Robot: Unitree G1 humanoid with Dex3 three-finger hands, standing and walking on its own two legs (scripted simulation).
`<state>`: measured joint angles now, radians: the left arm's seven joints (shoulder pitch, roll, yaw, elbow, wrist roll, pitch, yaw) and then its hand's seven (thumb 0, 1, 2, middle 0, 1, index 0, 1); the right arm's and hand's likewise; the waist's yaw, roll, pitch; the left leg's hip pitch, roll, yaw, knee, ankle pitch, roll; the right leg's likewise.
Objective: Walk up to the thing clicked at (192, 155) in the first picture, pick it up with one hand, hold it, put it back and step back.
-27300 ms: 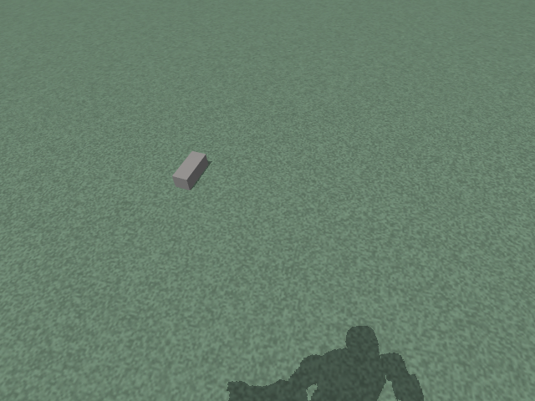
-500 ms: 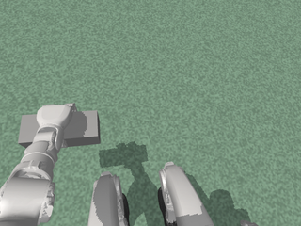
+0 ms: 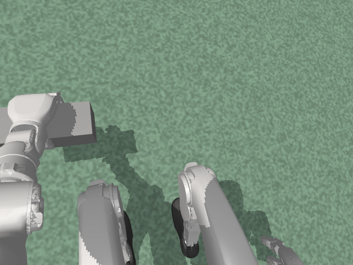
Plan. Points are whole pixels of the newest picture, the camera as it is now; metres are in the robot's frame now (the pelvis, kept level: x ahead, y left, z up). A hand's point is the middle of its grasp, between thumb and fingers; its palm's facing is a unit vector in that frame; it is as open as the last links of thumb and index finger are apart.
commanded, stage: crouch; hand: left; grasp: from above
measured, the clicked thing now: (48, 127) +0.47 +0.25 -0.21
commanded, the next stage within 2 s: lower in 0.68 s
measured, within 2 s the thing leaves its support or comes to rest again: neither
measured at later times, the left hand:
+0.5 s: hand (53, 124) +0.48 +0.25 -0.24, palm faces -0.47 -0.01 -0.88, open 11.4 cm
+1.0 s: hand (57, 125) +0.49 +0.25 -0.28, palm faces -0.50 -0.01 -0.87, open 11.4 cm
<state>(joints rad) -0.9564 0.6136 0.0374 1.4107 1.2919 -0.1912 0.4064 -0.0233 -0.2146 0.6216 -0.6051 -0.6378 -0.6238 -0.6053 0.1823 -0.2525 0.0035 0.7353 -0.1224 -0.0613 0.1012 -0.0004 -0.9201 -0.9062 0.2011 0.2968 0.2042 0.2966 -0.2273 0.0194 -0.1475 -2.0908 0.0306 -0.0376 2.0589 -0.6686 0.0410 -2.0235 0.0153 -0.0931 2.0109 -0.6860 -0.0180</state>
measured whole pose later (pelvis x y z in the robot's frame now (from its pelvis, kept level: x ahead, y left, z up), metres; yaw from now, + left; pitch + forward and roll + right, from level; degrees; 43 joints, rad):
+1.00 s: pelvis -0.01 +0.00 -0.09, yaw -4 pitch +36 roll -9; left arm -1.08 0.82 0.06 1.51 1.29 -0.22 0.36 -0.02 -0.20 0.61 -0.60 -0.64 -0.62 -0.61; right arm 0.17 -0.28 0.13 0.71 -0.15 -0.06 0.14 0.00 -0.92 -0.91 0.20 0.30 0.20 0.30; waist -0.31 -0.03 0.01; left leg -2.32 0.06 -0.10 2.37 -0.69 0.05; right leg -2.24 0.03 -0.16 2.29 -0.68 -0.02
